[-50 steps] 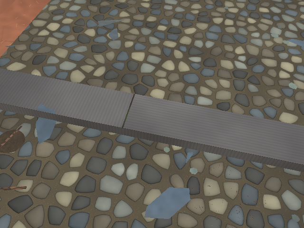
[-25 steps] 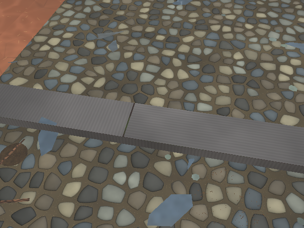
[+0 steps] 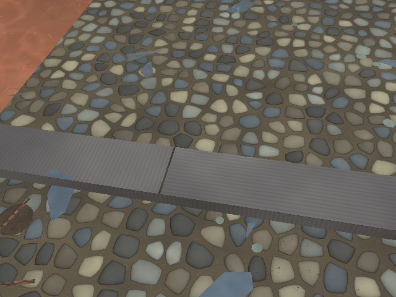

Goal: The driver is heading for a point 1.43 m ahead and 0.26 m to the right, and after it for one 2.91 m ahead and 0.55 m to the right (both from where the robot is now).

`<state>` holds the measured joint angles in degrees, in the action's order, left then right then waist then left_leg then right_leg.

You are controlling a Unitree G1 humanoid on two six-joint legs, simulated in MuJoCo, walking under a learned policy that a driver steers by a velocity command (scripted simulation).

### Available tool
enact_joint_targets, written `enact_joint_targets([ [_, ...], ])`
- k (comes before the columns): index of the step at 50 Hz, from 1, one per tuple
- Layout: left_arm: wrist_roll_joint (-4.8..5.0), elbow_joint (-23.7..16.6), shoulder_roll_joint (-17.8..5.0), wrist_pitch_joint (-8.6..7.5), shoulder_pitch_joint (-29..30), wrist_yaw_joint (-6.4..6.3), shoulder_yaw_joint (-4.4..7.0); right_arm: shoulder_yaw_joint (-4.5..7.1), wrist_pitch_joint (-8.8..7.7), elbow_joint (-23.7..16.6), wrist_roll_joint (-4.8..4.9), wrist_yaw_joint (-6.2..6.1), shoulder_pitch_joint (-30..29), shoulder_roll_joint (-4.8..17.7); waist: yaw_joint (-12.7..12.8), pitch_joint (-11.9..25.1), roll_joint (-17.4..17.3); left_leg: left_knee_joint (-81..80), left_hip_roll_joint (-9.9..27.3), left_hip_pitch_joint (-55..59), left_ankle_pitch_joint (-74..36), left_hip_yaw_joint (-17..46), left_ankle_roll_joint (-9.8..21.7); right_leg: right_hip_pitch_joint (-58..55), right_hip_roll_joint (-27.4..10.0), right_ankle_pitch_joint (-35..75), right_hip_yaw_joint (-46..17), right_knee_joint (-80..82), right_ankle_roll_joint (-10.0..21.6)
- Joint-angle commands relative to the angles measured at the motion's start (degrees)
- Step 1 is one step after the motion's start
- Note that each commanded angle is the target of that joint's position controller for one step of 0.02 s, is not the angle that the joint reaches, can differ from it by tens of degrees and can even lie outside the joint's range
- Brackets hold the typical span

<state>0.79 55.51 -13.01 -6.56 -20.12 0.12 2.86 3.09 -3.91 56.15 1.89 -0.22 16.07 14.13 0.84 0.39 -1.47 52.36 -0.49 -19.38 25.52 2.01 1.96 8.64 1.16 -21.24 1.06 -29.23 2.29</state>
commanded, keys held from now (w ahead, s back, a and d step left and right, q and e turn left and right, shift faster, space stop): w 0.42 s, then w+e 0.58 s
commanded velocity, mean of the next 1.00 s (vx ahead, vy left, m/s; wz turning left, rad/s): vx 0.47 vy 0.00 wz -0.22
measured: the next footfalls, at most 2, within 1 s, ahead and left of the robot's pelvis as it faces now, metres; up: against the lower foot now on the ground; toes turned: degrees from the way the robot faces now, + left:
left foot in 0.34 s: +0.35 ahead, +0.14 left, +0.00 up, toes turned +1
right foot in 0.88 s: +0.62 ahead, -0.12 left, +0.00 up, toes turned -15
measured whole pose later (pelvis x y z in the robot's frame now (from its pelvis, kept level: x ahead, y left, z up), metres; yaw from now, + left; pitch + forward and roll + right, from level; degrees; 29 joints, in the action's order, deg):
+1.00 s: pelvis +0.53 -0.03 -0.01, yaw -16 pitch +2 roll +1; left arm 0.6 43.2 -15.5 -3.7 -10.3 1.9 3.8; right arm 1.9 -6.5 50.9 0.9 0.3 12.8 16.3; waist -0.1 -2.9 -0.4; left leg 70.9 2.0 -20.9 22.5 0.6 1.0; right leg 22.7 4.4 -10.3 1.6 -31.2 5.7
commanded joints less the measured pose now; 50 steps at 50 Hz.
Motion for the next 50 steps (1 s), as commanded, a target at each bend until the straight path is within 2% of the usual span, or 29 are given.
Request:
enact_joint_targets([
  [1, -0.73, 0.3, -7.6, -0.23, -9.3, 0.44, 1.23, 0.68, -2.96, -7.1, 0.58, 0.90, -10.1, 4.9, 3.1, -4.9, 6.2, 14.8, 4.0, -36.7, -2.9, 0.9, 1.9, -24.3, -19.9, 18.3, -26.0, 15.6, 11.7],
  [4, -0.67, 0.3, -4.7, 1.28, -8.5, 0.14, -0.07, 0.30, -2.45, -8.1, -0.27, 1.98, -13.1, 2.6, 2.3, -5.4, 6.6, 7.2, 5.9, -31.5, -10.7, -2.2, 1.0, -18.1, -15.4, 27.9, -14.7, 18.7, 8.4],
  [8, -0.75, -0.5, -8.1, 1.65, -7.4, -1.35, 0.26, -1.30, -1.97, -11.8, -0.77, 2.71, -22.3, -0.2, 3.2, -7.7, 6.9, -13.1, 2.2, -16.5, -23.7, -6.3, -1.4, -4.0, -10.9, 24.5, -6.5, 23.9, 7.5],
  [11, 0.25, 0.6, -9.8, 1.05, -8.6, -1.54, 1.00, -0.89, -1.60, -13.5, -0.17, 2.78, -24.6, 2.9, 2.3, -8.8, 8.4, -19.8, 1.8, -11.9, -27.2, -4.7, -0.2, -5.3, -13.7, 23.8, -6.5, 25.4, 7.3],
  [13, 0.43, 0.9, -10.0, 1.26, -7.8, -1.44, 1.34, -0.11, -1.75, -13.8, -0.23, 2.84, -23.5, 5.2, 0.3, -7.3, 8.2, -22.1, 1.2, -9.7, -26.1, -4.1, 1.7, -10.2, -15.3, 34.0, -5.7, 21.6, 6.0],
  [15, -0.17, 0.6, -10.9, 2.16, -6.6, -1.38, 1.77, 1.54, -1.65, -11.7, -0.29, 2.50, -15.0, 8.2, -4.7, -0.3, 9.5, -21.1, -1.5, 1.6, -22.9, -5.8, 4.1, -12.7, -14.7, 54.3, -3.4, 9.6, 4.2],
  [16, -0.58, 0.2, -10.3, 2.72, -6.2, -1.37, 1.53, 2.81, -1.31, -8.7, -0.07, 2.08, -5.5, 10.1, -9.0, 5.2, 9.0, -21.3, -2.2, 13.7, -22.3, -6.2, 5.7, -9.0, -12.4, 57.4, -1.9, -1.7, 2.8],
  [17, -1.56, -1.2, -8.3, 2.86, -6.6, -1.31, 0.65, 3.87, -0.97, -6.5, -0.70, 1.41, 4.8, 13.8, -12.0, 12.5, 3.1, -19.9, 8.4, 31.5, -18.3, 6.2, 9.1, 4.9, -9.5, 40.4, -0.9, -19.8, 1.3],
  [18, -0.82, -1.4, 1.8, 1.66, -15.1, -0.47, -2.02, 4.20, -1.03, -4.9, -1.49, 1.96, 8.7, 17.1, -6.5, 22.9, -14.9, -29.7, 23.0, 46.9, -1.2, 37.1, 19.4, 24.0, 2.1, -6.5, -3.4, -41.3, -1.9],
  [19, 0.97, -1.2, -4.4, 0.02, -10.1, -0.11, -0.68, 2.74, -1.24, -4.9, -1.01, 2.13, 6.3, 11.4, -8.5, 18.4, -10.6, -37.7, 21.3, 42.3, 6.3, 43.3, 17.5, 30.3, 0.3, -10.3, -9.9, -48.6, -0.5],
  [20, 2.44, -3.7, -8.3, -0.91, -3.2, 0.01, 0.45, 2.03, -1.64, -5.8, -0.83, 1.99, 0.2, 9.1, -7.0, 8.0, -8.1, -38.7, 19.7, 33.1, 3.2, 33.9, 14.6, 34.7, -2.8, -5.4, -7.9, -49.6, 0.7],
  [21, 2.08, -4.5, -8.8, -1.29, 0.2, -0.43, 0.52, 1.56, -2.08, -6.9, -1.16, 2.05, -4.9, 8.0, -4.9, 4.2, -1.8, -39.9, 17.9, 23.5, -4.7, 26.7, 13.2, 31.8, -6.0, 0.4, -6.9, -46.9, 1.1],
  [22, 1.20, -4.3, -8.5, -0.92, 0.9, -0.88, 1.02, 1.12, -2.45, -7.2, -1.88, 2.19, -7.8, 6.3, -2.7, 1.8, -0.1, -41.1, 16.1, 16.1, -11.5, 20.2, 12.2, 28.6, -8.2, 3.6, -6.4, -43.9, 1.0],
  [23, 0.88, -3.9, -7.3, -0.02, -1.0, -1.02, 1.13, 0.72, -2.80, -6.9, -2.59, 2.22, -9.1, 5.1, -0.5, 1.6, -1.4, -42.8, 14.5, 11.6, -14.1, 15.7, 11.3, 24.5, -9.9, 5.5, -7.1, -42.1, 1.0],
  [24, 0.93, -3.6, -5.8, 0.92, -2.2, -1.08, 1.02, 0.61, -2.99, -6.3, -2.56, 2.33, -9.4, 4.6, 0.5, 1.2, -2.4, -44.4, 13.8, 8.8, -14.7, 13.0, 11.2, 22.5, -10.4, 5.7, -7.1, -40.6, 0.8],
  [26, 0.96, -4.4, -4.7, 2.33, -1.0, -1.30, 0.98, 0.73, -3.49, -4.8, -2.41, 2.08, -8.0, 5.4, 1.2, -1.4, -2.6, -47.0, 13.5, 4.9, -16.6, 7.9, 11.4, 23.5, -10.8, 6.7, -7.0, -37.7, 0.1],
  [29, 0.33, -6.8, -5.6, 2.79, 4.7, -1.39, 1.37, 1.23, -3.71, -3.5, -2.75, 0.95, -5.5, 7.8, 0.2, -3.5, -0.8, -48.6, 13.7, 6.3, -20.2, 3.2, 11.3, 30.3, -10.3, 15.1, -8.6, -31.2, -1.1],
  [34, 0.02, -10.0, -4.4, 1.90, 14.2, 0.31, 0.67, 0.97, -3.33, -3.2, -2.34, -0.26, -2.8, 9.2, -3.1, -4.3, 0.4, -48.7, 11.8, 10.2, -25.7, -5.9, 8.4, 29.0, -8.0, 29.0, -3.6, -13.7, -1.4],
  [38, 0.21, -13.5, -3.2, 2.08, 20.2, 1.84, -0.33, 1.12, -1.52, -1.5, -1.89, -0.49, 2.7, 10.1, -5.7, -5.3, 0.5, -44.9, 14.9, 22.0, -29.8, -8.1, 8.0, 32.8, -7.1, 24.9, -0.8, -8.5, -0.3],
  [41, 0.39, -16.2, -5.2, 2.35, 20.5, 3.16, 0.22, 1.56, 0.29, -2.4, -1.48, -0.70, 1.8, 11.6, -3.8, -4.2, -1.3, -36.8, 16.5, 26.9, -49.1, -10.3, 6.3, 30.1, -4.3, 14.7, 2.7, -6.8, 2.4],
  [42, 0.31, -16.2, -6.5, 2.51, 18.0, 3.38, 0.88, 1.81, 0.80, -3.0, -1.48, -0.95, 1.1, 12.6, -1.9, -1.7, -2.9, -31.4, 16.5, 27.2, -60.0, -11.3, 5.6, 25.3, -2.1, 11.6, 4.5, -7.0, 3.4],
  [43, 0.40, -15.1, -8.5, 2.60, 11.5, 3.46, 2.06, 1.96, 1.47, -3.7, -1.66, -1.29, 0.3, 13.1, 1.7, 1.9, -3.8, -22.1, 15.7, 26.1, -67.8, -12.5, 4.6, 17.3, 0.4, 10.3, 5.8, -6.1, 4.9],
  [44, 0.61, -12.8, -11.7, 2.68, 2.2, 2.95, 3.99, 1.70, 1.76, -4.7, -1.55, -1.62, -0.4, 12.6, 6.4, 6.7, -2.4, -9.0, 13.3, 19.9, -65.9, -13.8, 2.5, 3.4, 2.6, 14.0, 5.0, -1.8, 7.0],
  [45, 0.67, -11.4, -17.8, 3.34, -5.8, 1.48, 5.88, 0.60, 0.82, -6.6, -2.94, -1.52, 1.2, 9.8, 7.9, 12.7, 7.3, 10.2, 9.7, 3.6, -40.5, -14.3, -0.2, -14.8, -8.5, 17.4, -12.4, -1.1, 11.1],
  [46, 0.28, -13.2, -20.4, 3.03, -3.1, 1.51, 5.86, -1.57, -1.68, -8.8, -2.65, -0.24, 4.7, 2.9, 2.3, 19.1, 17.9, 29.0, -3.5, -20.4, 5.6, -5.3, -3.2, -31.6, -21.9, 9.9, -46.8, 8.5, 23.0],
  [47, -0.20, -13.3, -15.4, 2.75, -4.3, 1.61, 4.56, -0.19, -4.21, -9.7, -0.96, 0.81, -1.9, 9.2, 6.4, 19.0, 9.4, 31.2, 0.1, -26.5, 4.3, 4.6, -1.3, -31.6, -20.7, 8.0, -45.5, 12.0, 20.5],
  [48, -0.50, -13.5, -12.6, 2.42, -2.0, 1.34, 3.83, 0.05, -5.26, -11.4, 0.59, 1.19, -6.0, 9.8, 5.6, 11.7, 7.0, 28.7, 2.5, -29.0, -0.5, 3.6, 0.1, -25.2, -18.5, 10.6, -36.1, 11.9, 18.1],
  [49, -0.39, -14.4, -11.2, 2.18, 1.9, 1.43, 3.32, -0.07, -5.45, -11.2, -0.16, 0.90, -6.5, 8.9, 2.6, 6.5, 0.6, 23.0, 5.1, -26.3, -4.4, 3.2, 0.1, -15.8, -15.9, 15.9, -29.3, 12.8, 16.3],
  [50, -0.45, -15.5, -9.2, 2.07, 5.3, 1.27, 2.69, 0.52, -4.88, -10.8, -1.25, 0.50, -6.3, 9.6, 0.6, 4.2, 0.0, 17.9, 6.8, -22.6, -6.5, 3.0, -0.4, -9.2, -14.0, 20.1, -24.9, 14.1, 15.2],
])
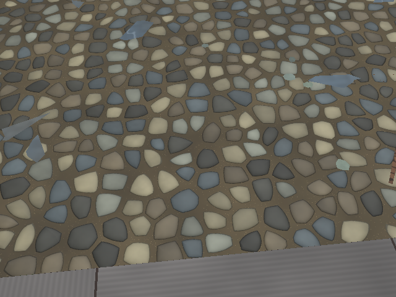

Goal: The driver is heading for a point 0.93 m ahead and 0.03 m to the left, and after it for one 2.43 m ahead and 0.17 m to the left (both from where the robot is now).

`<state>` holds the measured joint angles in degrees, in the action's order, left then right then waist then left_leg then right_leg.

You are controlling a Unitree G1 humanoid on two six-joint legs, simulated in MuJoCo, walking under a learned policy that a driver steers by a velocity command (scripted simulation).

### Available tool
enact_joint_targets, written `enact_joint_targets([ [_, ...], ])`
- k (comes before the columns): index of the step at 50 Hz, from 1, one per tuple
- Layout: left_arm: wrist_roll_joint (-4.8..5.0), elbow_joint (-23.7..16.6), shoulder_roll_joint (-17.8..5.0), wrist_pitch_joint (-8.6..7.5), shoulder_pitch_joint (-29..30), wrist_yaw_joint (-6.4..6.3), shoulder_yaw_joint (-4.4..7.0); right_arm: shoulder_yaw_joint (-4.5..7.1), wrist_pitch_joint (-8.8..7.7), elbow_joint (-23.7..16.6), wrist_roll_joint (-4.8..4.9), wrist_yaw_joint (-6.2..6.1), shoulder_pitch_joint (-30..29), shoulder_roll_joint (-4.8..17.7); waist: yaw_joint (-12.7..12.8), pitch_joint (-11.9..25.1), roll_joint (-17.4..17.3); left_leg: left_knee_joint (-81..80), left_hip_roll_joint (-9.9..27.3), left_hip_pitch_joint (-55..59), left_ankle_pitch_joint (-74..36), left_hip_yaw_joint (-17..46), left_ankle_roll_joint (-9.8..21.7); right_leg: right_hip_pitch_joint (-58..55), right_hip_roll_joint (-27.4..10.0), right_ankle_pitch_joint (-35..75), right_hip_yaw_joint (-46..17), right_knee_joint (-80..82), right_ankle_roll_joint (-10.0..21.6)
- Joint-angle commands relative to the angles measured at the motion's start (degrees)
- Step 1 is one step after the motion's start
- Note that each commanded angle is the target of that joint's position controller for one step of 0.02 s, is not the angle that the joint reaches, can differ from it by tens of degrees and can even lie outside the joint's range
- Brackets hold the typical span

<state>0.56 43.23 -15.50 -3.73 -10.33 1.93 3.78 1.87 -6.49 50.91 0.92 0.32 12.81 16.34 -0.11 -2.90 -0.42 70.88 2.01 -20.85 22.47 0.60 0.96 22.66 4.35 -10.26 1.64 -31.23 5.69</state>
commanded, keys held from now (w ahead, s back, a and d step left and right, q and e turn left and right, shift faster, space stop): w+e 0.08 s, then w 0.74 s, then w+q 0.18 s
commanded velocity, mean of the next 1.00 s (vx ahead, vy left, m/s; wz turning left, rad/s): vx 0.50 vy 0.00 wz -0.14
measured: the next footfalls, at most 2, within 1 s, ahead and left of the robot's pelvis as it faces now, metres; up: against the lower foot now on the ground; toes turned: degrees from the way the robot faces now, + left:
left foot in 0.36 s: +0.42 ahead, +0.13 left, +0.06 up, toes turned -5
right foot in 0.88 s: +0.61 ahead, -0.17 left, +0.06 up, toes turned -11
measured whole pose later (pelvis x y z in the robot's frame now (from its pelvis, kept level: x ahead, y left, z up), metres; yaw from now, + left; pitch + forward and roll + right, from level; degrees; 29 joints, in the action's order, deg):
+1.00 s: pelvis +0.54 -0.06 +0.07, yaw -6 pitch +2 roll +1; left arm -0.4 42.5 -14.5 -5.4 -11.5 1.0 2.6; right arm 3.1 -4.1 50.6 2.0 0.5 18.0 17.0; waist -0.5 0.0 -2.0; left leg 65.9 2.3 -24.0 20.6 2.5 1.7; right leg 19.9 -1.0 -10.7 4.7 -28.4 2.3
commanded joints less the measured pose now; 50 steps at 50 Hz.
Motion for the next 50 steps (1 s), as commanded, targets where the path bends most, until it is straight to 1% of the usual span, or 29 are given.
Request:
enact_joint_targets([
  [1, -0.82, -3.9, -6.2, -0.74, -3.1, -0.74, 1.44, 1.87, -1.34, -5.8, -0.65, 0.02, -2.2, 7.1, 0.1, 6.5, 0.6, -1.3, 5.0, -18.1, -4.5, 4.5, -0.1, -19.0, -16.0, 11.9, -24.1, 17.6, 11.7],
  [4, -0.17, -4.3, -7.8, -0.67, -4.2, -1.62, 1.77, 1.71, 0.58, -7.1, -1.82, 0.07, -1.8, 4.9, -1.4, 5.0, 1.3, -4.9, 4.6, -18.6, -8.1, 2.5, -3.5, -13.5, -14.1, 19.8, -19.3, 19.1, 12.1],
  [7, -0.48, -3.1, -7.3, 0.02, -8.3, -2.97, 1.37, 1.23, 1.33, -8.0, -1.72, -0.07, -4.9, 3.3, 0.2, 3.8, 3.6, -6.8, 4.5, -23.8, -14.0, 0.7, -5.7, -14.8, -13.4, 20.9, -16.4, 19.8, 10.9],
  [9, -0.11, -1.9, -6.1, 0.85, -10.8, -3.14, 0.82, 0.74, 1.41, -9.5, -1.60, 0.07, -8.0, 2.2, 1.4, 2.9, 3.9, -11.9, 4.5, -26.1, -16.9, 0.3, -5.9, -16.2, -12.4, 17.7, -14.9, 19.4, 9.1],
  [11, 0.03, -1.3, -6.7, 1.69, -12.0, -3.24, 0.77, -0.88, 1.21, -12.0, -1.80, 0.41, -15.0, -1.1, 3.7, 0.6, 4.1, -20.7, 2.7, -22.5, -16.8, -3.4, -5.2, -13.1, -11.6, 14.6, -12.9, 21.2, 7.7],
  [13, -0.46, -0.2, -7.9, 1.34, -15.4, -2.80, 0.78, -0.75, 0.63, -13.2, -1.13, 0.78, -17.9, -0.3, 5.2, 0.7, 7.1, -22.2, -0.1, -17.4, -16.0, -6.7, -3.5, -13.5, -14.0, 17.4, -14.2, 22.5, 8.2],
  [15, -0.19, 0.2, -7.5, 1.11, -14.9, -2.41, 0.50, 0.10, -0.15, -13.3, -0.41, 1.28, -15.2, 2.1, 2.9, 1.8, 9.5, -23.7, -0.7, -17.5, -12.3, -6.2, -0.4, -19.6, -16.2, 24.6, -14.4, 19.4, 7.4],
  [17, -0.24, 0.0, -7.5, 1.60, -12.5, -2.84, 0.07, 1.44, -0.50, -11.7, -0.75, 1.27, -6.6, 4.3, -3.2, 7.3, 12.3, -27.5, -4.6, -5.6, -10.9, -8.3, 2.8, -21.7, -15.1, 47.4, -12.0, 10.7, 4.8],
  [18, -0.41, -0.5, -7.1, 1.62, -11.2, -3.21, -0.26, 2.44, -0.39, -9.8, -1.02, 1.17, 0.9, 6.4, -7.1, 11.7, 11.2, -29.6, -4.1, 5.1, -13.0, -6.2, 4.9, -19.1, -12.7, 54.7, -9.7, 1.5, 2.8],
  [19, -0.08, -2.1, -4.4, 1.41, -13.6, -3.46, -0.84, 3.92, -0.20, -8.2, -1.94, 0.78, 8.7, 10.9, -7.8, 18.7, 0.9, -32.7, 5.8, 21.8, -5.4, 11.9, 10.9, -4.3, -7.3, 44.0, -7.1, -15.3, -0.5],
  [20, 0.09, -2.3, -2.0, 0.46, -15.0, -3.14, -1.63, 4.79, 0.34, -6.4, -2.81, 1.05, 16.7, 13.6, -9.5, 25.6, -17.6, -49.1, 16.1, 32.2, 9.6, 40.1, 17.7, 8.1, 1.3, -1.3, -9.3, -35.1, -3.1],
  [21, 0.36, -1.4, -4.2, -0.64, -14.5, -2.01, -0.80, 3.43, 0.14, -6.6, -2.06, 0.40, 12.8, 9.1, -7.2, 20.9, -15.9, -55.9, 19.8, 30.0, 19.4, 51.1, 17.8, 17.0, 1.8, -14.5, -15.4, -48.6, -2.5],
  [22, 1.22, -2.1, -5.7, -1.20, -10.4, -1.30, -0.46, 2.58, 0.38, -7.1, -0.94, -0.09, 7.9, 6.2, -5.8, 11.0, -8.7, -55.1, 19.2, 21.5, 20.3, 42.7, 16.1, 21.4, -1.3, -13.5, -13.2, -52.2, -1.8],
  [24, 0.16, -4.4, -4.2, -1.35, -4.2, -0.91, -0.71, 1.68, 0.39, -6.3, -1.54, -0.04, 4.4, 3.3, -2.1, 3.7, -0.4, -56.1, 14.8, 8.5, 7.4, 27.6, 12.6, 19.5, -7.1, -8.0, -8.1, -48.1, -0.3],
  [26, 0.48, -3.3, -2.5, -0.18, -7.8, -0.79, -0.76, 0.60, -0.01, -5.2, -1.97, 0.53, 2.8, -0.2, 1.1, 3.4, -4.6, -58.9, 11.5, 4.5, 0.0, 19.6, 11.7, 15.6, -8.9, -6.7, -7.6, -48.1, 0.2],
  [28, 0.59, -3.3, -2.0, 0.40, -8.3, -1.20, -0.98, 0.93, -0.38, -4.0, -0.65, 0.79, 2.9, 1.0, 2.4, 2.3, -4.0, -61.4, 9.7, 4.4, -4.3, 13.6, 11.8, 17.2, -10.3, -4.4, -7.2, -42.6, -0.5],
  [30, -0.48, -4.2, -1.6, 0.40, -4.5, -1.65, -1.49, 1.64, -0.18, -3.4, -0.54, 0.25, 3.8, 3.4, 1.7, 1.7, -2.3, -63.0, 8.6, 5.0, -10.6, 8.1, 12.3, 18.1, -11.0, 0.1, -4.7, -33.0, -2.9],
  [32, -0.51, -4.7, -0.8, -0.04, -0.8, -1.67, -1.88, 1.82, 0.09, -3.4, -0.65, -0.32, 4.6, 4.3, 0.1, 2.5, -2.8, -64.0, 8.0, 5.5, -15.2, 4.7, 12.1, 14.5, -10.8, 4.4, -2.5, -21.8, -4.6],
  [35, 0.28, -5.4, -0.8, -0.65, 4.4, -1.23, -2.02, 2.75, 0.42, -3.0, 0.08, -0.61, 6.4, 7.6, -2.4, 2.0, -3.9, -64.4, 9.2, 8.3, -16.3, 2.8, 11.4, 11.3, -9.8, 8.9, -1.2, -9.8, -5.8],
  [38, 0.60, -6.3, -2.0, -0.91, 8.4, -0.68, -1.57, 3.08, 1.29, -1.8, 0.69, -0.41, 9.3, 8.5, -4.5, 0.7, -4.4, -63.0, 11.8, 14.0, -14.7, 3.8, 10.7, 11.2, -9.2, 8.7, -1.1, -2.9, -5.5],
  [40, 0.68, -6.7, -3.0, -1.15, 8.8, -0.29, -1.19, 3.30, 1.91, -1.3, 0.83, -0.33, 9.2, 8.8, -4.2, -0.1, -4.9, -61.6, 13.3, 16.9, -14.3, 4.4, 10.0, 10.3, -8.9, 6.6, -1.4, 0.1, -4.2],
  [42, 0.30, -5.9, -4.4, -1.35, 5.2, -0.18, -0.42, 3.48, 2.58, -1.2, 1.05, -0.24, 7.8, 9.1, -1.5, 0.6, -4.8, -57.0, 13.2, 17.0, -18.2, 4.5, 8.7, 3.6, -7.6, 4.8, -0.4, 3.5, -2.7],
  [43, 0.05, -4.0, -6.3, -1.55, -0.7, -0.45, 0.77, 3.20, 2.90, -1.3, 0.96, -0.22, 7.2, 8.6, 1.8, 3.6, -4.0, -49.9, 11.0, 15.7, -25.9, 3.2, 7.4, -5.0, -5.8, 4.0, 0.7, 5.1, -1.8],
  [44, -0.22, -1.7, -9.7, -1.69, -9.9, -1.00, 2.37, 2.24, 2.86, -1.9, 0.29, -0.06, 6.8, 5.9, 5.8, 9.8, -1.0, -36.5, 7.3, 9.8, -26.3, 0.3, 5.3, -18.8, -9.3, 4.0, -3.1, 4.5, 0.0],
  [45, -1.60, -1.4, -16.4, -1.39, -16.7, -1.59, 3.81, 0.33, 2.07, -4.3, -1.01, 0.20, 9.7, -0.1, 6.0, 18.0, 13.0, -13.9, -0.4, -9.8, -8.1, -3.9, 1.2, -38.6, -24.4, 0.1, -24.1, 6.6, 6.4],
  [46, -1.48, -1.0, -14.1, -1.37, -18.6, -1.40, 3.20, 0.26, 1.08, -4.0, 0.07, 0.11, 10.6, 0.3, 6.3, 21.7, 17.4, -1.3, -3.6, -20.3, 9.2, 2.8, 0.6, -41.2, -29.1, -11.2, -41.2, 15.0, 10.5],
  [47, -1.12, -1.5, -9.9, -1.76, -14.8, -1.34, 1.93, 1.82, 0.68, -4.4, 1.61, 0.24, 7.1, 5.7, 6.2, 14.8, 10.6, 4.5, -0.2, -24.8, 5.7, 6.3, 1.4, -35.2, -27.7, -14.4, -35.2, 15.6, 8.4],
  [49, -0.80, -2.1, -5.5, -2.15, -7.3, -1.10, 0.46, 2.27, 1.09, -5.0, 1.51, 0.06, 3.0, 5.8, 3.2, 7.3, 6.4, 1.4, 3.8, -23.4, -4.3, 5.6, 1.5, -23.7, -22.9, -8.4, -21.1, 18.3, 5.2],
  [50, -1.05, -2.0, -4.2, -2.59, -5.1, -1.02, 0.14, 2.75, 1.82, -4.9, 1.12, -0.12, 3.2, 5.7, 1.8, 5.0, 7.3, -1.3, 5.2, -21.1, -7.5, 5.8, 1.2, -19.6, -21.0, -4.0, -15.7, 20.2, 4.2],
])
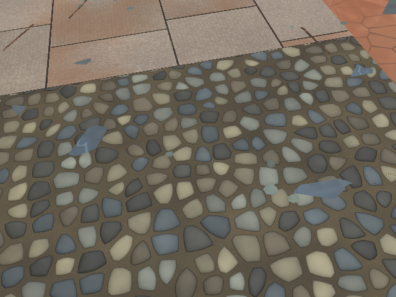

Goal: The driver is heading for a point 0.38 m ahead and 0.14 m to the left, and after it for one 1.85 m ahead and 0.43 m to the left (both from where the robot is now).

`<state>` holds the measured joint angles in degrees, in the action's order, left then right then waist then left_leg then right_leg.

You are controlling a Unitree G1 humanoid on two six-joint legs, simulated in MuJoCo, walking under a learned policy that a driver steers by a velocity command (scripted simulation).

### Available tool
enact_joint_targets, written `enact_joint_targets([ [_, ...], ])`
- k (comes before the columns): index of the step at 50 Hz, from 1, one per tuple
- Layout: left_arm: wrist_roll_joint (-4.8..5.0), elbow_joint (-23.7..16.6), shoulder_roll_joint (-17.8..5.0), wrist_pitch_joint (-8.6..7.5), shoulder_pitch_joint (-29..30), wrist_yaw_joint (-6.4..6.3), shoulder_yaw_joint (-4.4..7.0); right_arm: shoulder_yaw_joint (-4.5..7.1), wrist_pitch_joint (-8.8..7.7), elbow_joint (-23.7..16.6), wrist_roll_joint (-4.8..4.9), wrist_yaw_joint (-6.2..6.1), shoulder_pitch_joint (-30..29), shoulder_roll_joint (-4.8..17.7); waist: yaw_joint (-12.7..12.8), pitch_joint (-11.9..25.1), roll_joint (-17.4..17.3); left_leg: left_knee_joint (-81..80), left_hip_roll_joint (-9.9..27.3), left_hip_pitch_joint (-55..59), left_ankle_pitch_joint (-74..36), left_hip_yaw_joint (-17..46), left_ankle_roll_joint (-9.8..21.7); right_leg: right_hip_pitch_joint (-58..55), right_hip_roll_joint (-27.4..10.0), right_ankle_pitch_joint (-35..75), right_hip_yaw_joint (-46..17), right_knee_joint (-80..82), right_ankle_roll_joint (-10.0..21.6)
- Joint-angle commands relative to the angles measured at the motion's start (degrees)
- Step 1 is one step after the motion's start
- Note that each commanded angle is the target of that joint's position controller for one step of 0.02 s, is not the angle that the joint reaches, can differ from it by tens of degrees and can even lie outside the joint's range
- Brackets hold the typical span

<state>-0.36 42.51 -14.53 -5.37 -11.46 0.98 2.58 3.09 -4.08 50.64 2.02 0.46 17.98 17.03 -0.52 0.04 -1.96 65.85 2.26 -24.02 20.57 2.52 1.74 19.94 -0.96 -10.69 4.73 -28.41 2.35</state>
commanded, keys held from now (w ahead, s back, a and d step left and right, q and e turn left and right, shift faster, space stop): w+q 0.54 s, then w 0.46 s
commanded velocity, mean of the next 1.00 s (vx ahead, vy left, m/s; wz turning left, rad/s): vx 0.50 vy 0.00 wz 0.37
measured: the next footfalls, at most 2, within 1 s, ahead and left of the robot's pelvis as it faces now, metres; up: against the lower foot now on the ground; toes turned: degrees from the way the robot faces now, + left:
left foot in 0.42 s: +0.38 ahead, +0.15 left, +0.00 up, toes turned +17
right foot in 0.94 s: +0.73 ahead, +0.06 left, +0.00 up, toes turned +24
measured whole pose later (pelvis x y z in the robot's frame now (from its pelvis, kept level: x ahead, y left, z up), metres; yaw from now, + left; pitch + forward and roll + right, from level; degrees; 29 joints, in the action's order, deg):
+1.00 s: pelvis +0.57 +0.09 -0.01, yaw +25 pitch +3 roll +0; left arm 0.0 41.0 -15.0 -6.8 -5.1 2.1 2.6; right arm 3.7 -2.6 46.1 1.0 -0.4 21.1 16.6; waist -2.6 -0.8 -1.1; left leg 52.6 -3.4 -11.1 27.6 6.7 2.4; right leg 26.9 1.1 -8.3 2.1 -32.2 2.7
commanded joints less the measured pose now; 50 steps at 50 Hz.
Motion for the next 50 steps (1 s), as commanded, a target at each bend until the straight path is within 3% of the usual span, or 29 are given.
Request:
enact_joint_targets([
  [1, -0.47, -0.9, -4.7, -1.29, -2.9, -0.05, 1.29, 1.63, 0.19, -4.4, 0.12, -0.18, -1.2, 4.3, 1.2, 1.2, 9.4, 2.5, 5.4, -15.3, -7.6, 3.9, 0.1, -14.3, -14.5, 0.0, -15.1, 18.7, 7.0],
  [3, -0.72, 0.2, -5.0, -1.87, -3.1, -0.33, 1.62, 1.53, 1.27, -4.3, 0.17, -0.12, -1.2, 2.4, 0.5, 0.1, 7.8, 1.5, 5.2, -15.3, -10.3, 3.7, -0.3, -13.0, -13.8, 8.2, -9.5, 19.8, 7.0],
  [7, -1.01, 2.0, -6.7, -1.78, -4.5, -1.38, 2.33, 1.53, 1.73, -6.5, -0.30, 0.20, -5.9, 1.2, 0.9, -2.2, 5.4, -8.0, 4.5, -19.9, -18.0, 4.3, -1.3, -15.3, -13.7, 15.2, -2.6, 20.8, 7.3],
  [11, -0.44, 3.0, -8.4, -1.20, -5.9, -2.15, 2.88, 0.70, 1.36, -9.4, -0.83, 1.68, -13.4, -0.2, 3.5, -4.8, 4.3, -21.4, 3.9, -17.6, -25.2, -0.9, -0.6, -16.7, -13.3, 16.2, 3.3, 22.1, 6.1],
  [15, 0.48, 4.8, -9.4, 0.37, -9.0, -2.32, 3.45, 0.30, 1.21, -12.8, -0.61, 3.16, -18.9, -0.7, 5.0, -6.4, 3.9, -28.0, 2.9, -19.2, -21.9, -4.7, 1.6, -24.9, -15.3, 24.0, 6.5, 18.6, 5.6],
  [18, 1.14, 4.5, -11.7, 1.73, -7.6, -2.77, 4.13, 1.38, 1.46, -14.2, -0.50, 3.76, -16.9, 1.6, 2.0, -2.7, 6.6, -29.1, -1.6, -11.6, -14.4, -9.2, 4.6, -28.5, -15.8, 49.2, 8.6, 9.8, 4.2],
  [20, 1.45, 4.0, -13.5, 2.67, -5.8, -3.13, 4.59, 3.42, 1.89, -12.7, -0.16, 3.39, -7.1, 5.5, -4.0, 3.1, 8.3, -30.3, -5.5, 1.4, -10.6, -10.5, 7.3, -27.2, -14.9, 59.1, 9.1, -4.7, 2.8],
  [21, 1.71, 3.6, -13.2, 2.62, -4.6, -3.21, 4.38, 5.33, 2.13, -10.5, -0.33, 2.37, 2.1, 8.9, -9.1, 7.5, 6.3, -35.4, -6.7, 16.4, -14.1, -8.2, 9.6, -19.6, -12.2, 51.1, 9.9, -18.1, 0.7],
  [22, -0.71, 2.2, -7.1, 1.80, -6.7, -2.91, 2.55, 6.30, 2.74, -9.2, -0.60, 0.99, 6.3, 13.7, -7.2, 11.5, -5.6, -33.7, 4.9, 32.9, -18.9, 9.2, 12.8, -1.8, -7.2, 7.4, 8.7, -36.5, -1.5],
  [23, -0.08, -1.0, -2.9, -0.37, -10.1, -2.09, 0.83, 6.20, 1.69, -11.3, -0.89, 1.36, 4.0, 16.0, -2.3, 19.9, -12.7, -43.7, 16.8, 47.7, -6.4, 43.9, 25.8, 19.0, 4.8, -25.2, -3.2, -54.0, -3.9],
  [24, 2.05, -2.1, -8.0, -2.47, -2.2, -1.19, 1.81, 4.89, 1.15, -11.4, -0.99, 1.64, 5.0, 11.0, -6.6, 18.8, -3.9, -49.0, 16.1, 46.6, -3.9, 42.2, 22.4, 25.2, 1.4, -21.4, -11.4, -55.6, -2.6],
  [25, 3.18, -3.6, -8.6, -3.40, 1.2, -0.87, 1.86, 4.31, 0.53, -11.3, -0.97, 1.60, 2.7, 8.8, -5.6, 10.9, -1.9, -49.5, 14.3, 39.3, -6.4, 33.7, 19.9, 27.2, -0.9, -15.9, -10.6, -51.8, -1.4],
  [26, 2.06, -2.9, -8.0, -3.59, 1.1, -1.38, 1.79, 3.79, 0.21, -11.9, -0.71, 1.60, -1.3, 7.3, -2.3, 6.2, 3.7, -49.7, 11.6, 30.0, -12.2, 27.2, 17.7, 24.4, -3.6, -11.6, -10.2, -46.7, -1.5],
  [27, 0.57, -2.5, -8.8, -3.20, 0.6, -1.71, 2.32, 3.29, 0.12, -12.7, -0.87, 1.36, -4.4, 5.6, -0.3, 4.2, 3.6, -50.3, 9.5, 23.3, -17.4, 22.6, 16.7, 20.6, -5.1, -9.3, -10.1, -42.1, -2.1],
  [28, 0.36, -2.1, -9.0, -2.33, -1.1, -1.57, 2.62, 2.75, 0.12, -13.5, -1.62, 1.02, -5.9, 4.5, 1.4, 3.5, 2.1, -51.5, 8.4, 18.8, -20.7, 19.7, 16.2, 17.1, -6.4, -7.7, -10.1, -40.4, -2.7],
  [29, 0.14, -2.0, -8.5, -1.59, -2.1, -1.54, 2.63, 2.69, -0.03, -13.6, -1.70, 0.85, -6.3, 4.4, 2.0, 3.2, 1.5, -52.5, 7.8, 16.2, -23.5, 18.1, 16.2, 15.7, -6.8, -6.9, -9.5, -38.2, -3.5],
  [32, -0.50, -2.9, -5.8, -0.21, 0.6, -1.72, 1.78, 2.93, -0.46, -12.1, -1.67, -0.03, -3.5, 6.1, 1.4, 1.6, 0.6, -54.1, 6.1, 11.2, -31.2, 11.4, 15.5, 15.6, -6.9, -0.9, -7.2, -30.0, -5.6],
  [37, 0.22, -4.9, -4.1, -0.63, 10.3, -0.88, 0.73, 2.78, -0.11, -10.2, -1.24, -0.64, 0.5, 6.8, -3.3, 0.1, -1.8, -53.8, 3.3, 11.8, -24.0, 6.4, 11.1, 12.7, -4.0, 17.5, -5.7, -9.5, -5.4],
  [39, 0.77, -5.7, -4.5, -0.93, 13.1, -0.27, 0.77, 2.79, -0.02, -9.2, -1.14, -0.56, 2.3, 7.2, -4.7, -1.1, -2.4, -53.3, 5.2, 14.2, -20.3, 8.2, 11.2, 12.9, -3.3, 18.9, -5.9, -5.9, -4.7],
  [42, 0.79, -7.1, -5.7, -1.53, 15.7, 0.75, 1.07, 2.91, 0.53, -8.0, -1.02, -0.77, 4.3, 7.5, -5.2, -2.2, -2.5, -49.8, 8.7, 21.6, -21.8, 11.3, 10.8, 16.4, -2.5, 13.7, -6.4, -2.0, -2.6],
  [44, 0.80, -7.0, -6.5, -1.82, 13.8, 1.22, 1.38, 3.15, 1.01, -7.6, -1.12, -1.10, 4.3, 8.0, -3.7, -2.0, -3.7, -47.4, 10.3, 24.8, -26.5, 12.5, 9.7, 14.6, -1.8, 8.9, -6.2, -0.3, -0.8],
  [45, 0.78, -6.4, -7.3, -1.94, 11.0, 1.23, 1.80, 3.27, 1.21, -7.8, -1.13, -1.19, 3.4, 8.3, -1.9, -0.8, -4.4, -44.6, 9.9, 25.3, -33.4, 12.0, 8.9, 10.4, -0.7, 6.9, -5.2, 0.5, 0.3],
  [46, 0.58, -4.6, -8.8, -2.05, 4.9, 0.99, 2.69, 3.07, 1.39, -8.1, -1.15, -1.19, 2.1, 8.0, 1.5, 2.8, -3.8, -38.0, 7.5, 24.5, -42.4, 10.0, 7.7, 1.7, 1.1, 8.0, -3.4, 2.4, 2.0],
  [47, -0.12, -2.8, -11.3, -2.14, -3.9, 0.69, 3.59, 2.21, 1.36, -8.9, -1.62, -1.13, 1.5, 6.1, 5.5, 10.1, -2.0, -26.1, 4.4, 18.5, -40.7, 7.4, 5.9, -13.2, -3.2, 10.9, -7.2, 0.0, 5.1],
  [48, -0.95, -1.7, -16.2, -2.02, -11.9, 0.47, 4.83, 0.88, 0.61, -9.8, -1.87, -1.04, 7.6, 2.0, 5.3, 19.8, 9.3, -4.8, -3.4, -1.1, -20.8, 3.2, 1.7, -36.1, -16.3, 7.1, -27.8, -0.4, 13.0],
  [49, 0.39, 0.4, -13.8, -1.49, -15.0, 0.91, 4.40, 0.39, -0.16, -9.3, -1.08, -0.79, 9.2, 1.6, 5.7, 23.2, 19.6, 6.6, -7.6, -14.4, 11.7, 4.9, 0.0, -42.9, -22.0, -5.5, -47.2, 9.0, 17.2],
  [50, 1.34, -0.2, -10.1, -1.16, -11.9, 0.78, 3.15, 1.54, -0.64, -10.1, -0.12, -0.51, 4.2, 6.7, 6.6, 14.3, 12.6, 11.2, -3.7, -20.7, 9.7, 6.9, 0.5, -37.2, -20.3, -14.9, -43.5, 11.1, 14.4],
])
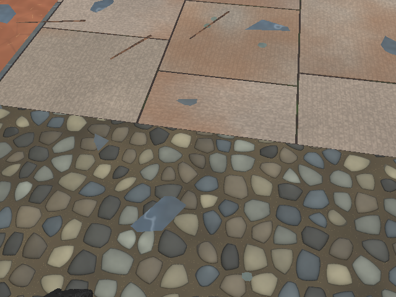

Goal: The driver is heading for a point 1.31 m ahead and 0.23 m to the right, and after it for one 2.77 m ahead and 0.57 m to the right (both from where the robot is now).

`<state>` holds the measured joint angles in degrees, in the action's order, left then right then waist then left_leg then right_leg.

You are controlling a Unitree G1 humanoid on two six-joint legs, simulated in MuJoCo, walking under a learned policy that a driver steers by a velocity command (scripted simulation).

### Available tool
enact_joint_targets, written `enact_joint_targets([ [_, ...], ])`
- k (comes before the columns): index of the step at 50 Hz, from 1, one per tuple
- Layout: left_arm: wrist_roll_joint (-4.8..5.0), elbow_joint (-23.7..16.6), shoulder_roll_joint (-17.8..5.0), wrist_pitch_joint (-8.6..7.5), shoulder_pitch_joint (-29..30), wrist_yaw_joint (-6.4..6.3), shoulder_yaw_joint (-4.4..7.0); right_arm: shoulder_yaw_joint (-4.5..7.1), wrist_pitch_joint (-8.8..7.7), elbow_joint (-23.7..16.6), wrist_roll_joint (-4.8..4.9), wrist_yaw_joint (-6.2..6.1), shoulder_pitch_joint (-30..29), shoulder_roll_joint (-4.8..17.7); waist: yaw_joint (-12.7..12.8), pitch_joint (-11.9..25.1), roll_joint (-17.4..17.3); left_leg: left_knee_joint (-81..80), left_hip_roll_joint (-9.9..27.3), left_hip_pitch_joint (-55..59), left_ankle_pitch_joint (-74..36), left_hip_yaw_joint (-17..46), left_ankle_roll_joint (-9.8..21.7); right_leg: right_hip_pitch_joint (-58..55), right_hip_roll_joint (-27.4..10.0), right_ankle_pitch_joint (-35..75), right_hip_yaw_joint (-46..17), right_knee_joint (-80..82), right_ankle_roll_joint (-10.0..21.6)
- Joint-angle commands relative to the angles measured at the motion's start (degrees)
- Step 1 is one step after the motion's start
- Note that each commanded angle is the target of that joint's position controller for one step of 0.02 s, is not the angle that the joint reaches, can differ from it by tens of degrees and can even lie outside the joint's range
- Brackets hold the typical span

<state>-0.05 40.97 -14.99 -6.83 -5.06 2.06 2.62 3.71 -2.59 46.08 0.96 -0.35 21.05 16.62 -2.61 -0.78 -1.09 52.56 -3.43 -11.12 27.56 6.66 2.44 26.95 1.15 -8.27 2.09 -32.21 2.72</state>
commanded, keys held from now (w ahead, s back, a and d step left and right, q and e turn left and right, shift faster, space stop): w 0.52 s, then w+e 0.48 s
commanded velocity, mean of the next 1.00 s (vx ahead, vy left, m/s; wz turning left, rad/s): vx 0.50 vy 0.00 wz -0.14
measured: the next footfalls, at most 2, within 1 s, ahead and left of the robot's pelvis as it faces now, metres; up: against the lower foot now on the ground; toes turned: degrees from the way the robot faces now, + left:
left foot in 0.48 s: +0.43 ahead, +0.13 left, +0.00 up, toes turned +1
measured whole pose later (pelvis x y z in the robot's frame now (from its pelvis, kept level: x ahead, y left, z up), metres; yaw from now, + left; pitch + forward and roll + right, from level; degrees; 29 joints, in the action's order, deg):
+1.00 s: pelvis +0.55 +0.00 +0.00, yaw -13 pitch +2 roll +2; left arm 1.0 40.4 -14.6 -2.1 -4.8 3.4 2.8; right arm 4.2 -2.8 50.3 0.8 -1.0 18.4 16.1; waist -3.4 -1.2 1.3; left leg 18.6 1.2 5.7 24.9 -14.0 -1.7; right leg 32.1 -2.0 -5.7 2.9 -34.4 5.0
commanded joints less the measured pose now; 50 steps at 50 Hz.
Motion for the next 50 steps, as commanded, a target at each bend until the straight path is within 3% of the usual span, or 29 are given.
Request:
enact_joint_targets([
  [1, 0.60, 0.5, -8.1, 0.85, -14.2, -0.61, 2.51, 0.87, -2.37, -7.0, 1.13, 0.43, -4.2, 7.4, 7.9, 8.6, 7.0, 23.5, 4.9, -34.3, -2.4, 0.3, 0.1, -35.9, -20.3, -16.5, -33.1, 16.0, 11.8],
  [2, -0.05, 0.3, -7.2, 1.08, -10.9, -0.52, 2.01, 0.84, -2.42, -7.6, 0.28, 0.45, -6.8, 6.7, 6.2, 3.3, 3.8, 19.4, 7.0, -32.8, -6.3, -1.1, 0.0, -27.2, -17.9, -11.2, -27.6, 18.0, 11.1],
  [3, -0.54, 0.0, -5.9, 0.86, -8.9, -0.47, 1.51, 1.20, -2.14, -7.4, -0.40, 0.36, -6.5, 6.3, 4.3, 1.8, 4.4, 15.7, 9.0, -29.7, -9.1, -1.0, -0.1, -22.2, -15.9, -6.5, -23.9, 19.5, 10.4],
  [4, -0.73, 0.1, -5.7, 0.70, -8.0, -0.39, 1.36, 1.13, -1.74, -6.9, -0.35, 0.38, -4.9, 5.4, 3.0, 1.5, 5.7, 13.8, 9.7, -26.7, -10.6, -1.2, -0.5, -19.1, -14.5, -3.1, -21.4, 20.8, 10.3],
  [6, -0.23, 0.8, -6.3, 0.23, -8.2, -0.38, 1.52, 0.86, -1.06, -6.2, -0.40, 0.20, -3.4, 3.7, 2.0, 1.6, 6.3, 10.6, 10.2, -25.3, -12.3, -2.4, -1.4, -16.7, -13.4, 2.8, -17.0, 22.7, 11.0],
  [10, 0.19, 2.6, -8.5, 0.50, -10.4, -1.19, 2.16, 0.26, -1.22, -7.9, -0.89, 0.05, -10.1, 2.4, 3.4, 0.3, 4.4, -2.2, 10.9, -28.3, -23.1, -3.5, -3.2, -18.0, -12.3, 10.8, -10.9, 24.5, 10.7],
  [14, 0.94, 4.5, -9.7, 1.25, -14.3, -1.60, 2.34, -0.37, -1.98, -9.5, -0.46, 0.90, -17.7, 1.0, 6.5, -1.0, 4.3, -15.4, 8.7, -25.3, -32.3, -5.5, -3.2, -19.9, -11.0, 10.9, -7.1, 24.2, 8.9],
  [17, 1.19, 6.3, -10.0, 2.08, -17.3, -1.68, 2.44, -0.43, -2.41, -11.1, 0.01, 1.78, -22.3, 1.3, 8.0, -2.3, 4.4, -19.9, 7.7, -26.0, -31.8, -5.8, -2.5, -24.6, -13.1, 10.7, -7.9, 22.4, 8.8],
  [19, 1.30, 7.1, -10.5, 2.77, -17.9, -1.92, 2.66, -0.32, -2.77, -12.1, 0.11, 2.47, -23.8, 1.9, 7.7, -2.7, 5.0, -22.1, 7.2, -26.5, -28.2, -5.6, -1.2, -28.3, -15.0, 13.1, -8.7, 20.2, 8.3],
  [21, 1.38, 7.4, -11.3, 3.36, -17.2, -2.25, 2.99, 0.12, -3.06, -11.9, 0.01, 2.84, -21.8, 3.2, 5.8, -1.4, 5.9, -23.8, 6.0, -22.4, -24.0, -6.4, 0.5, -30.6, -15.8, 20.0, -8.8, 16.8, 7.1],
  [22, 1.46, 7.3, -11.9, 3.59, -15.9, -2.39, 3.11, 0.76, -3.16, -10.9, -0.19, 2.73, -17.9, 4.4, 3.1, 1.1, 6.4, -25.2, 4.3, -16.1, -23.2, -7.9, 1.6, -30.5, -14.9, 28.8, -7.6, 12.2, 6.3],
  [23, 1.35, 7.2, -11.0, 3.81, -15.3, -2.51, 2.74, 2.04, -3.13, -8.4, -0.42, 2.33, -9.9, 6.7, -0.9, 6.3, 5.4, -26.2, 3.1, -4.2, -24.7, -9.1, 3.4, -28.0, -12.1, 34.8, -5.3, 3.1, 4.8],
  [24, 0.27, 5.9, -8.6, 3.66, -15.0, -2.64, 1.62, 3.24, -3.00, -6.3, -1.09, 1.68, 0.7, 10.5, -5.0, 14.7, 1.5, -23.2, 11.2, 13.7, -27.8, -0.7, 7.0, -17.2, -9.2, 24.0, -3.0, -12.5, 2.7],
  [25, 0.03, 4.9, -2.2, 2.41, -22.1, -2.16, -0.44, 4.29, -2.67, -5.1, -1.26, 1.61, 4.6, 15.5, -2.1, 22.1, -13.2, -26.7, 24.8, 34.8, -17.9, 25.6, 16.3, 7.0, 1.1, -10.4, -1.6, -34.2, -1.4],
  [26, 0.85, 5.8, -6.3, 1.24, -19.6, -1.74, 0.38, 2.96, -2.39, -5.0, -0.50, 1.59, 5.9, 10.2, -4.3, 23.7, -11.8, -32.8, 25.7, 35.2, -10.6, 34.6, 16.5, 14.5, 0.6, -24.9, -9.0, -41.4, -1.2],
  [27, 2.47, 4.1, -9.6, 0.65, -14.4, -1.39, 1.37, 2.07, -2.32, -5.4, -0.52, 1.34, 1.7, 8.0, -4.1, 14.3, -8.1, -34.1, 24.3, 27.8, -9.6, 26.0, 13.8, 18.7, -2.4, -21.3, -9.1, -43.4, -0.5],
  [28, 2.53, 3.3, -9.3, 0.61, -11.0, -1.46, 1.25, 1.57, -2.26, -5.9, -0.77, 1.19, -2.4, 6.8, -2.5, 9.0, -3.7, -35.6, 22.2, 19.2, -13.0, 18.8, 12.1, 17.5, -5.3, -16.1, -7.4, -41.0, -0.4],
  [29, 1.48, 3.2, -8.5, 1.11, -8.8, -1.69, 1.45, 0.91, -2.41, -5.9, -1.20, 1.49, -5.6, 4.5, -0.8, 4.1, -0.8, -38.3, 19.3, 11.4, -17.0, 13.1, 10.3, 15.4, -6.9, -12.5, -6.9, -37.2, -0.4],
  [30, 1.53, 3.5, -8.0, 1.88, -11.2, -1.74, 1.71, 0.75, -2.94, -5.8, -1.65, 1.46, -7.5, 4.1, 1.7, 3.7, -4.7, -40.1, 18.9, 6.9, -19.6, 10.1, 10.4, 11.6, -8.5, -9.7, -7.8, -35.3, -0.9],
  [32, 1.64, 4.6, -6.1, 3.46, -13.6, -1.90, 1.55, 0.86, -3.92, -4.9, -1.45, 1.65, -8.6, 3.5, 3.2, 2.2, -4.9, -43.4, 17.7, 1.7, -22.7, 4.8, 10.4, 8.2, -8.9, -7.6, -8.1, -33.5, -2.0],
  [33, 1.71, 4.5, -5.5, 3.96, -13.1, -2.08, 1.53, 1.11, -4.24, -4.3, -1.65, 1.51, -8.7, 4.2, 3.6, 1.4, -3.9, -44.5, 17.6, 0.6, -24.1, 2.5, 10.3, 9.0, -8.9, -6.0, -8.3, -32.5, -2.4],
  [36, 1.21, 3.1, -4.9, 4.26, -9.3, -2.15, 1.64, 1.59, -4.44, -2.6, -2.01, 0.81, -7.4, 5.5, 2.9, -0.3, -1.9, -45.6, 17.5, 2.2, -30.2, -3.5, 9.8, 13.4, -8.5, 2.5, -9.6, -25.8, -3.4],
  [40, 1.03, 1.2, -3.4, 3.71, -2.9, -0.90, 1.13, 1.68, -4.05, -1.4, -1.60, 0.08, -6.8, 6.6, 0.7, -1.8, -1.6, -46.4, 15.5, 3.6, -31.7, -11.4, 7.2, 11.1, -7.4, 13.9, -5.5, -12.2, -2.8],
  [43, 1.02, -1.5, -2.5, 3.71, 2.5, 0.06, 0.60, 2.06, -3.15, 0.5, -1.05, -0.27, -3.5, 7.7, -1.6, -3.7, -0.8, -45.3, 17.6, 9.4, -32.6, -13.4, 6.8, 12.8, -7.0, 13.8, -3.4, -6.5, -1.7],
  [46, 1.09, -4.2, -3.2, 3.86, 5.3, 1.12, 0.78, 2.57, -1.64, 1.6, -0.26, -0.47, -2.3, 8.7, -1.7, -4.3, -1.3, -41.2, 19.8, 16.4, -39.4, -14.7, 5.8, 14.6, -6.0, 6.9, -1.3, -3.6, 0.2],
  [48, 1.05, -4.9, -4.7, 4.07, 3.2, 1.59, 1.58, 3.03, -0.72, 1.3, 0.03, -0.94, -3.7, 10.3, 0.5, -1.7, -3.3, -34.6, 20.0, 18.3, -57.0, -16.5, 4.4, 9.2, -3.0, 0.7, 2.1, -3.3, 2.2],
  [49, 1.04, -4.5, -6.1, 4.27, -0.6, 1.61, 2.39, 3.25, -0.23, 1.1, 0.10, -1.27, -4.3, 11.0, 2.8, 1.0, -4.4, -28.4, 19.7, 18.3, -66.2, -17.3, 3.7, 3.6, -0.8, -2.1, 3.8, -3.6, 3.5],
  [50, 1.20, -2.8, -8.4, 4.33, -8.3, 1.35, 3.83, 3.20, 0.26, 0.8, 0.20, -1.55, -5.3, 11.2, 7.3, 4.9, -3.8, -17.9, 17.9, 15.6, -69.6, -18.8, 2.3, -6.9, 1.8, -0.6, 4.7, -0.7, 5.3],
])
Keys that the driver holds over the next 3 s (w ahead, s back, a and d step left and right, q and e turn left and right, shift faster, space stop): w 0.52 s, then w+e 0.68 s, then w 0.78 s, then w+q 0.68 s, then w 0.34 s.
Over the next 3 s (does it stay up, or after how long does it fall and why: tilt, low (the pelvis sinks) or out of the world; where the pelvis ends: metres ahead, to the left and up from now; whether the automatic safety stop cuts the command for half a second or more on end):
stays up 1.59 -0.33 0.02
